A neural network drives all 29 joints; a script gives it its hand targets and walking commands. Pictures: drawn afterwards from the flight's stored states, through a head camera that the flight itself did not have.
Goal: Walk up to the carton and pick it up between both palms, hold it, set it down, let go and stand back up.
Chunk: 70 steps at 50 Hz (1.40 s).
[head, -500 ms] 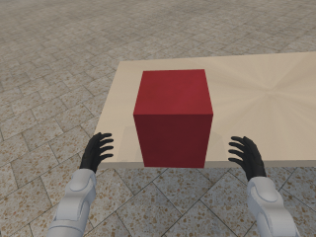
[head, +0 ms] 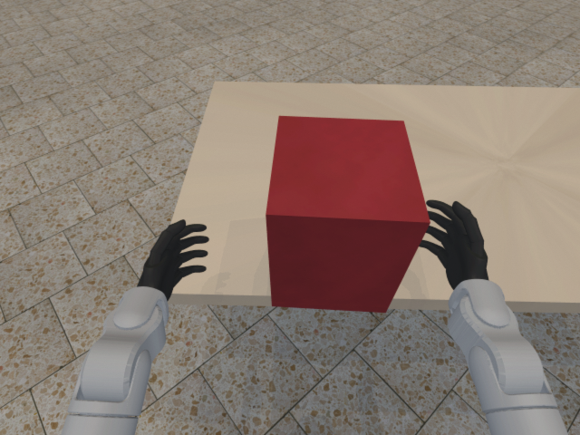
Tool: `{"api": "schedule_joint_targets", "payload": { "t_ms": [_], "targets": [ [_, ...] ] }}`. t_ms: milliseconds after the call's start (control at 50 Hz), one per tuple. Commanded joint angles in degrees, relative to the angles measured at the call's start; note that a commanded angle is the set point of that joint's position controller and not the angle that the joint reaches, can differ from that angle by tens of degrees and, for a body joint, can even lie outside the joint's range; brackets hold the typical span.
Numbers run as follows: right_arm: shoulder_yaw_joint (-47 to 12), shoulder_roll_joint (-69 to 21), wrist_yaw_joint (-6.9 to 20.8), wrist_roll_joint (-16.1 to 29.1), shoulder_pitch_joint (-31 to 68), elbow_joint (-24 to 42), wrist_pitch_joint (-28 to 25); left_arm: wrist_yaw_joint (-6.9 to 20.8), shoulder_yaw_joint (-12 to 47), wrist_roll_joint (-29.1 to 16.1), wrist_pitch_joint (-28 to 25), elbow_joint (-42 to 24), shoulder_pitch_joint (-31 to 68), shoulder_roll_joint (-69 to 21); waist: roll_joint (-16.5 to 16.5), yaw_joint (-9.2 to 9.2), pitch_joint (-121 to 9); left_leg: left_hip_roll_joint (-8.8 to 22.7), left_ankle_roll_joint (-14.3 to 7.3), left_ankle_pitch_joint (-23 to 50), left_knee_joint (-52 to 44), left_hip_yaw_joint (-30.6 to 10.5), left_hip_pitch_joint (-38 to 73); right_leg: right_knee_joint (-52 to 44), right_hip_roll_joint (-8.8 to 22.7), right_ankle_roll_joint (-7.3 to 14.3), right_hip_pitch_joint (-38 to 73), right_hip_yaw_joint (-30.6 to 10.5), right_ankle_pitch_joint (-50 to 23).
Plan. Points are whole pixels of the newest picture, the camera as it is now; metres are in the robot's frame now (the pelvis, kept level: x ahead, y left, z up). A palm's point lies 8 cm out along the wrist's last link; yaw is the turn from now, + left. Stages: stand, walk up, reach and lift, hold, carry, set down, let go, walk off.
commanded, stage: reach and lift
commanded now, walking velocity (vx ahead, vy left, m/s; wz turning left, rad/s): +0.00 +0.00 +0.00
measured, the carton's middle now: (334, 218) +0.44 -0.04 +0.02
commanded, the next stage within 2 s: none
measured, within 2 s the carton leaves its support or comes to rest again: neither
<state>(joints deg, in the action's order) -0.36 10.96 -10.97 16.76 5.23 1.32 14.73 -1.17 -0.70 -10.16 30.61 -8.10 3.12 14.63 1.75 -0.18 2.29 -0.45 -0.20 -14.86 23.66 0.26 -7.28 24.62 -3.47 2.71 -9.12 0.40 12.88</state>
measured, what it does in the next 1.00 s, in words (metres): stands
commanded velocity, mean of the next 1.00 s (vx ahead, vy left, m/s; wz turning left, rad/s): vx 0.00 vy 0.00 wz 0.00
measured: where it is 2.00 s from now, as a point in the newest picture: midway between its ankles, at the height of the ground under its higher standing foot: outside the picture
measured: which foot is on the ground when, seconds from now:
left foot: down 0.00-1.00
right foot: down 0.00-1.00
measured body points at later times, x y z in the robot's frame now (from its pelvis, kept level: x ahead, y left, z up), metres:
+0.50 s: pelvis -0.02 +0.00 +0.00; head -0.02 +0.01 +0.45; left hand +0.39 +0.17 +0.13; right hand +0.37 -0.21 +0.15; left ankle -0.02 +0.11 -0.74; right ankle -0.01 -0.08 -0.74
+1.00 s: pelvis +0.00 +0.00 +0.00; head +0.00 +0.01 +0.45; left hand +0.45 +0.18 +0.17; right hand +0.43 -0.20 +0.17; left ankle -0.02 +0.11 -0.74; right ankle -0.01 -0.08 -0.74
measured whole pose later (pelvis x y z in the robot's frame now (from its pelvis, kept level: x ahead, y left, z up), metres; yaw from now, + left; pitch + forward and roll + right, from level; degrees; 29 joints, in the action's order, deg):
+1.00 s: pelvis +0.00 +0.00 +0.00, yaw -1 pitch +5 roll +0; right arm 2.2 14.9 -6.4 16.7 53.3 -50.3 15.7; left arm -6.3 -0.7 -10.2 22.2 45.4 51.9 17.7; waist 1.0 -2.0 -4.8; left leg -0.9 -0.8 -13.5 23.7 1.2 -15.0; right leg 24.4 -3.1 2.7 -16.9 -0.5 12.2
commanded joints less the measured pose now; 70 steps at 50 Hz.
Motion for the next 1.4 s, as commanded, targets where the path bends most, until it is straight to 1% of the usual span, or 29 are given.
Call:
{"api": "schedule_joint_targets", "payload": {
  "t_ms": [0,60,100,140,200,220,300,340,360,420,460,480,520,560,600,640,700,740,780,840,860,880,920,980,1080,1200,1260,1360,1380],
  "targets": [
    [9.4,13.9,2.7,0.1,28.2,1.5,1.3,-4.1,-7.1,-2.3,-0.4,-15.4,36.1,7.2,-7.3,-2.89,-18.6,2.3,1.9,19.9,-4.1,-0.5,5.6,-4.5,1.9,-2.5,2.7,-3.1,-19.1],
    [9.0,13.9,4.6,1.0,32.9,-6.7,2.7,-5.3,-6.8,-1.5,0.4,-8.0,40.9,6.6,-7.6,-2.43,-17.0,3.0,1.5,15.2,-5.3,-1.1,4.0,-5.8,2.1,-1.5,1.2,-3.0,-14.1],
    [8.8,14.0,5.2,0.8,36.2,-10.8,3.1,-5.2,-6.9,-1.0,1.0,-2.1,43.3,6.2,-6.0,-2.52,-16.5,2.8,0.9,12.6,-5.9,-1.0,2.3,-6.4,2.3,-1.7,1.7,-3.3,-13.9],
    [8.7,13.9,5.4,0.5,40.4,-12.7,3.1,-4.8,-7.6,-0.6,1.3,4.5,46.7,6.8,-3.6,-2.58,-16.6,2.2,-0.2,9.8,-6.4,-0.6,0.2,-6.6,2.8,-2.5,3.1,-3.5,-13.3],
    [8.9,13.2,5.2,-0.6,48.8,-12.6,2.4,-4.4,-8.8,-0.7,0.5,14.2,53.8,8.3,-0.3,-1.65,-18.6,1.4,-1.7,6.9,-6.6,-0.5,-3.9,-6.3,3.3,-3.6,4.9,-4.0,-11.7],
    [9.2,13.2,5.1,-1.0,51.3,-11.6,2.1,-4.4,-8.8,-1.1,-0.1,15.6,56.0,9.2,0.6,-1.59,-20.5,1.3,-2.0,7.3,-6.4,-0.4,-4.4,-5.7,3.3,-4.0,5.5,-4.0,-12.5],
    [10.0,14.9,4.9,-1.4,57.5,-11.0,1.1,-5.4,-8.8,-1.9,-2.8,17.2,63.0,11.5,0.9,-1.09,-26.9,1.3,-1.9,9.3,-5.5,-0.4,-5.1,-3.8,3.0,-4.4,7.3,-3.8,-16.7],
    [9.4,14.9,5.1,-1.2,59.5,-14.2,1.2,-5.7,-8.6,-2.0,-4.4,18.8,66.0,12.2,0.2,-0.8,-29.1,1.4,-1.7,10.9,-4.9,-0.4,-5.5,-2.9,3.2,-4.4,7.8,-4.0,-19.5],
    [9.8,15.4,5.4,-1.5,61.1,-17.7,1.4,-5.9,-8.8,-1.6,-5.0,20.9,68.5,12.6,-0.4,-1.06,-28.7,1.6,-1.5,10.3,-5.1,-0.5,-5.3,-3.1,3.1,-4.3,6.4,-3.6,-18.4],
    [8.8,15.0,6.0,-1.6,63.5,-26.7,2.0,-6.0,-8.6,-1.1,-6.7,27.3,72.2,12.4,-1.4,-0.58,-28.9,2.1,-1.2,10.2,-5.0,-0.8,-4.8,-3.6,3.1,-3.8,4.1,-3.4,-17.4],
    [7.9,14.5,6.1,-0.9,64.3,-29.8,1.6,-6.3,-8.7,-0.7,-7.8,29.4,73.1,12.4,-1.4,-0.14,-30.7,2.1,-1.1,11.9,-4.7,-0.7,-4.4,-3.7,3.0,-3.6,4.5,-3.4,-19.8],
    [7.9,14.5,6.0,-0.6,65.1,-31.1,1.3,-6.2,-8.3,-0.7,-8.4,30.7,74.4,12.3,-1.6,-0.74,-32.5,2.0,-1.0,12.3,-4.5,-0.8,-4.7,-3.6,3.0,-3.7,4.9,-3.3,-21.2],
    [7.5,14.8,5.7,0.2,66.4,-31.4,0.4,-6.3,-8.1,-0.6,-9.3,30.0,75.3,12.5,-2.3,-0.85,-37.0,1.9,-0.4,16.2,-3.5,-1.0,-3.6,-2.9,2.6,-3.7,6.1,-3.0,-26.3],
    [7.0,14.8,5.2,0.4,68.8,-32.5,-0.4,-6.0,-8.3,-0.7,-10.3,32.6,77.4,13.4,-2.0,-0.87,-39.3,1.4,0.1,18.9,-2.7,-1.1,-4.3,-2.4,2.6,-4.2,7.3,-2.9,-30.2],
    [7.8,16.0,4.8,-0.1,70.5,-33.0,-1.1,-5.7,-8.2,-0.5,-10.5,33.2,79.3,13.9,-2.7,-2.0,-42.4,1.2,0.7,22.1,-1.5,-1.2,-3.3,-1.7,2.3,-4.4,7.7,-2.5,-34.5],
    [7.9,16.2,4.5,-0.1,72.8,-33.7,-1.5,-5.5,-7.4,-1.0,-10.7,34.4,81.0,13.9,-2.9,-2.0,-43.6,1.2,1.2,23.1,-0.8,-1.3,-3.0,-1.7,2.2,-4.4,7.0,-2.2,-35.3],
    [8.2,17.2,4.4,0.3,73.8,-34.5,-2.3,-5.3,-6.4,-1.6,-10.8,33.9,81.7,13.4,-4.2,-2.64,-45.9,1.4,2.3,28.4,0.7,-1.8,-0.6,-1.3,1.8,-4.2,5.5,-1.5,-38.3],
    [8.4,18.0,4.6,0.5,75.9,-34.9,-2.7,-5.3,-5.7,-2.0,-10.8,34.2,83.6,13.6,-5.0,-2.68,-47.1,1.6,2.8,30.0,1.4,-2.0,0.2,-1.5,1.6,-4.1,4.1,-1.0,-38.1],
    [8.3,18.1,4.8,0.6,78.1,-37.6,-2.5,-5.2,-4.9,-2.5,-10.7,37.2,86.0,13.7,-5.6,-2.77,-46.1,1.7,3.0,29.0,1.8,-2.0,-0.1,-1.9,1.6,-3.9,2.1,-0.7,-35.9],
    [8.9,18.5,5.0,0.0,81.7,-38.9,-2.7,-5.2,-3.8,-3.7,-11.3,40.4,88.7,14.3,-5.0,-2.92,-46.0,1.8,2.8,26.8,1.7,-2.2,-1.2,-2.2,1.5,-3.6,0.2,-0.2,-32.9],
    [8.6,18.2,5.0,-0.2,82.5,-39.1,-2.8,-5.2,-3.8,-3.9,-11.6,41.8,89.1,14.3,-4.7,-2.52,-45.7,1.8,2.7,26.2,1.8,-2.1,-1.6,-2.4,1.5,-3.6,0.0,-0.4,-32.2],
    [8.5,18.2,5.2,-0.3,83.1,-41.1,-2.7,-5.3,-3.0,-4.1,-12.0,43.7,89.9,14.0,-4.9,-2.82,-44.8,2.0,2.7,25.5,1.7,-2.2,-1.8,-2.5,1.5,-3.5,-0.9,-0.1,-30.9],
    [8.0,17.4,5.4,-1.0,83.7,-44.2,-2.8,-5.1,-2.8,-4.1,-13.0,47.6,89.8,13.2,-4.2,-2.33,-43.4,2.1,2.6,25.0,1.7,-2.2,-2.4,-2.6,1.6,-3.4,-1.1,-0.2,-30.7],
    [7.0,15.9,5.7,-1.8,82.0,-51.0,-3.3,-4.5,-2.7,-2.9,-15.4,54.9,88.5,11.5,-4.2,-2.16,-40.3,2.1,2.6,23.6,1.6,-2.1,-2.6,-3.1,1.7,-3.3,-2.0,-0.2,-28.6],
    [4.5,12.3,5.6,-1.9,80.2,-55.2,-5.6,-3.5,-3.2,-1.8,-20.9,62.2,86.1,9.6,-2.3,-1.25,-40.4,1.7,2.5,24.1,1.7,-2.1,-3.6,-2.6,2.1,-3.5,0.0,-0.6,-31.5],
    [3.9,10.3,6.3,-1.9,78.8,-54.9,-12.6,-3.0,-1.7,-2.7,-31.4,62.4,86.2,7.2,-4.0,-1.62,-46.9,1.5,3.8,30.9,4.4,-2.3,-2.1,-0.5,2.2,-3.5,0.1,-0.2,-37.1],
    [3.4,10.4,7.0,-1.4,78.6,-56.1,-15.6,-3.2,-1.4,-3.0,-35.6,65.6,86.0,6.7,-4.1,-1.31,-48.7,1.9,4.1,31.7,5.4,-2.3,-3.5,0.3,2.3,-3.3,-1.6,-0.1,-37.2],
    [1.6,8.4,7.4,-1.3,77.1,-59.4,-18.2,-2.6,-1.1,-2.7,-39.5,76.8,83.4,6.4,-1.3,-0.38,-46.9,2.1,2.4,22.3,4.1,-1.8,-10.8,0.8,3.4,-3.6,-3.2,-0.8,-30.5],
    [1.4,8.1,7.4,-1.5,76.8,-59.9,-18.8,-2.4,-0.7,-3.0,-40.4,78.2,82.9,6.1,-0.8,-0.69,-45.9,2.2,2.1,21.0,4.0,-1.8,-12.0,1.0,3.5,-3.6,-3.5,-0.6,-29.3]
  ]
}}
